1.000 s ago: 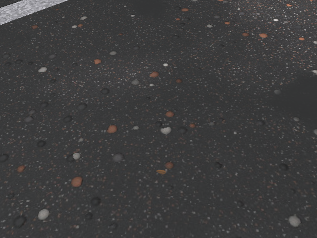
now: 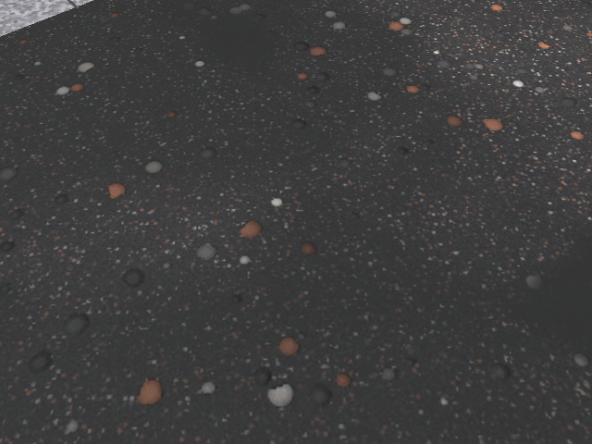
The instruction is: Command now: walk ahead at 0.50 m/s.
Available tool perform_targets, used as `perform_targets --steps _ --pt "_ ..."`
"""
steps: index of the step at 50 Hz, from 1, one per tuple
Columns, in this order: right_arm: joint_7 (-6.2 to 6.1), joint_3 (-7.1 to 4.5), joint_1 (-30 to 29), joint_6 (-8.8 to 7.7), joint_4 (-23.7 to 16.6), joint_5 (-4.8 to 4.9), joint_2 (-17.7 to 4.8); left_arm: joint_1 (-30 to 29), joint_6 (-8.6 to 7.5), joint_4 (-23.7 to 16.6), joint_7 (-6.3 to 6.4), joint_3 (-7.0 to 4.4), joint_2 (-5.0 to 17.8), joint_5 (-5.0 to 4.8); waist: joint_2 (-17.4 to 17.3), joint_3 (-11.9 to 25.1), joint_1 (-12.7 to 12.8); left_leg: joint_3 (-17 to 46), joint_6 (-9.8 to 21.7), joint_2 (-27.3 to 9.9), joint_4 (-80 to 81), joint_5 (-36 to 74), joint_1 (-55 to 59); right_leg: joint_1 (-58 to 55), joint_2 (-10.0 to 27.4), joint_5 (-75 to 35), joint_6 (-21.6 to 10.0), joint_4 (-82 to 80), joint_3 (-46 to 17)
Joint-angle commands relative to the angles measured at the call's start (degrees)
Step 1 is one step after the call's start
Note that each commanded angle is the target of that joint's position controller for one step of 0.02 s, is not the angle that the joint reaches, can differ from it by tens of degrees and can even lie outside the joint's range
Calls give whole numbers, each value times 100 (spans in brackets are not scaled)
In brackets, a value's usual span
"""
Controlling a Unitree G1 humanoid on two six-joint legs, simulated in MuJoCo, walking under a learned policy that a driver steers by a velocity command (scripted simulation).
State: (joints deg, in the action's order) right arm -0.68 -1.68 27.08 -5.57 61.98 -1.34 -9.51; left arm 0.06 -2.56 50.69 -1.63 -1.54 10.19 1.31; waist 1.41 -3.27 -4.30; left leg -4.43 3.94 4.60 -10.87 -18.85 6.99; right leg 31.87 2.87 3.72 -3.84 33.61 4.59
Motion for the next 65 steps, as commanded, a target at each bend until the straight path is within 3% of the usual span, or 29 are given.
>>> perform_targets --steps 1,2,3,4,5,7,9,14,24,27,29,30,31,32,33,35,37,39,45,52,54,56,57,58,59,60,61,62,65 --pt "-67 -175 154 -11 -86 -32 -933 374 -151 -200 77 -176 559 1 -642 84 525 497 568 -1686 -1071 5675 62 -766 -414 587 -298 -343 171" --pt "-56 -180 41 13 -101 -8 -957 1271 -201 101 125 -251 665 26 -523 528 916 341 465 -1524 -2056 5787 -136 -1800 -568 374 -438 -726 247" --pt "-40 -142 -35 7 -209 50 -866 2275 -256 373 186 -365 963 149 -347 1116 1290 226 367 -1327 -3383 4522 -1158 -3323 44 423 -676 -752 -392" --pt "39 -27 501 5 -399 310 -312 2980 -248 438 215 -543 1617 275 886 2038 1196 -177 58 -427 -5742 1332 -3202 -5136 1872 1009 -1443 -1019 -3094" --pt "35 -167 380 15 -332 186 -725 2663 -153 438 142 -521 1459 77 554 2087 1078 589 130 -95 -6595 -976 -3940 -4976 2098 986 -1586 -1701 -4349" --pt "57 -186 -421 9 -556 96 -678 1538 -177 271 99 -346 819 -38 -10 537 668 775 175 -694 -6314 -86 -4251 -3299 1651 992 -1184 -2064 -2663" --pt "98 -190 -394 141 -516 -17 -488 1372 -264 368 144 -219 413 -37 99 95 339 773 116 -940 -5696 240 -3738 -2321 1171 508 -712 -2401 -1636" --pt "226 -209 -852 397 -716 -47 -391 1955 -452 582 194 -237 631 -25 172 -92 244 664 -26 -1026 -5255 964 -4156 -2227 990 -307 -545 -2711 -627" --pt "336 -78 -2729 346 -1529 -31 -325 2769 -410 777 346 -199 730 -21 190 -342 661 -236 143 -758 -2650 1791 -4359 -3529 1071 -2233 -330 -2372 540" --pt "307 -154 -2398 350 -1516 -54 -472 2662 -331 763 416 -244 917 10 392 -39 409 -520 479 -341 -2464 1014 -3734 -3993 1195 -4447 -271 -1428 822" --pt "275 -280 -1494 330 -1276 -75 -695 2537 -230 687 418 -300 1082 38 478 501 26 -588 774 37 -2253 532 -2726 -3950 1226 -5059 -272 110 917" --pt "240 -394 -713 290 -1051 -132 -909 2433 -196 596 383 -315 1133 7 276 906 -359 -323 983 46 -1745 687 -1571 -3321 1136 -4205 -152 1416 1002" --pt "165 -567 -126 277 -979 -180 -1465 2406 -212 364 335 -265 913 -12 -410 1477 -546 1348 1375 -1248 -1612 370 -234 -1968 843 -1488 13 3276 1020" --pt "169 -656 -413 347 -1131 -79 -1899 2395 -259 -89 205 -230 571 -127 -1576 1818 -97 4730 2368 -2571 -698 582 1039 437 -602 2823 320 5188 281" --pt "135 -624 -469 420 -1107 37 -1745 1676 -324 -210 175 -269 906 -40 -469 1310 -224 4148 2144 -2381 -476 614 750 1164 -179 2266 237 5150 -631" --pt "87 -480 -1018 384 -1116 62 -1202 1549 -423 -251 168 -248 841 -90 169 321 236 2878 1615 -1967 -301 1742 -645 865 258 1462 237 4145 -625" --pt "39 -395 -1278 280 -1179 126 -1008 1736 -206 -229 161 -234 744 115 84 279 565 2119 1347 -1453 -224 2556 -1370 176 414 1389 407 3524 -646" --pt "48 -400 -1099 169 -1151 166 -1122 1692 -22 -321 114 -228 681 166 -57 316 628 1890 1325 -1243 -204 3075 -1542 103 393 1347 557 3180 -537" --pt "71 -433 -351 186 -1142 144 -1306 332 84 -900 67 -200 757 121 -405 99 184 1969 981 -1009 -130 3043 -1223 860 303 164 745 1741 -413" --pt "-15 -444 147 227 -1207 50 -1418 -738 -34 -1440 8 -85 817 43 -564 41 -166 2392 923 -1152 -615 3593 -341 866 -91 -123 552 360 -455" --pt "-59 -469 -61 218 -1301 33 -1526 -457 -90 -1452 23 -100 947 18 -639 79 56 2511 749 -1207 -849 3864 -440 162 -197 60 408 -104 -536" --pt "-19 -500 -447 175 -1431 30 -1674 682 -160 -1132 120 -210 1224 -4 -599 551 582 2403 473 -981 -1811 4915 -875 -1550 -508 449 200 -423 -428" --pt "43 -490 -571 130 -1468 84 -1644 1526 -235 -949 196 -279 1388 29 -332 1028 1039 2163 339 -636 -2953 4564 -1352 -2793 -244 250 40 -740 -600" --pt "88 -350 -455 84 -1679 141 -1132 2434 -256 -938 306 -370 1828 178 334 1962 1269 1752 246 -264 -4613 2506 -2142 -4150 1197 1389 -206 -816 -2017" --pt "75 -295 337 131 -1821 303 -809 2100 -179 -990 282 -457 2211 238 1822 2382 635 1231 99 539 -5940 -1437 -3780 -4969 2430 1523 -861 -1615 -4753" --pt "25 -330 166 226 -1597 53 -1278 1701 -106 -1061 237 -380 1623 120 720 1627 529 1265 152 -52 -6364 -939 -4201 -4198 2164 2274 -831 -1718 -4708" --pt "82 -336 -218 249 -1594 2 -1268 1362 -106 -1085 215 -261 1148 64 155 849 501 1176 112 -241 -6186 -352 -4140 -3346 1856 2109 -739 -1827 -3701" --pt "124 -304 -429 257 -1630 -9 -1141 1246 -124 -1025 185 -201 945 85 -40 501 453 1120 70 -390 -5931 -86 -4019 -2828 1548 1430 -646 -1955 -2943" --pt "247 -256 -470 386 -1659 -91 -964 1518 -276 -736 142 -179 939 25 470 346 323 1050 -24 -499 -5520 36 -3674 -2266 1117 13 -565 -2178 -1831"
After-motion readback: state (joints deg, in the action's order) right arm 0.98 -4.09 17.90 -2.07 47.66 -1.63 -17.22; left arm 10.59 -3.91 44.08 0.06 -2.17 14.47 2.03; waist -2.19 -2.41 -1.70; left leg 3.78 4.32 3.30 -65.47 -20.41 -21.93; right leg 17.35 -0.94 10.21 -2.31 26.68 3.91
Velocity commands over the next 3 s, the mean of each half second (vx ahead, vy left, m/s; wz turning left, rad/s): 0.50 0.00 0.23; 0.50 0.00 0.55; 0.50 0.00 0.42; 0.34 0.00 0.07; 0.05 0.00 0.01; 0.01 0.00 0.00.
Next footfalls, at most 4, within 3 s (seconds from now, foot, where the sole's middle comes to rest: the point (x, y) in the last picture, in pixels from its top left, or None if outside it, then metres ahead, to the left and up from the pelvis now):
0.06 right None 0.21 -0.10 -0.77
0.60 left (250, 438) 0.47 0.09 -0.77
1.14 right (251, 290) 0.85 0.08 -0.77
1.64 left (126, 281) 0.90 0.40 -0.77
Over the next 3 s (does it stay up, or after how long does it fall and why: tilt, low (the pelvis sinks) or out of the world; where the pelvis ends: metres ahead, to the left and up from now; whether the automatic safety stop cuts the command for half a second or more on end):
stays up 0.98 0.34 0.01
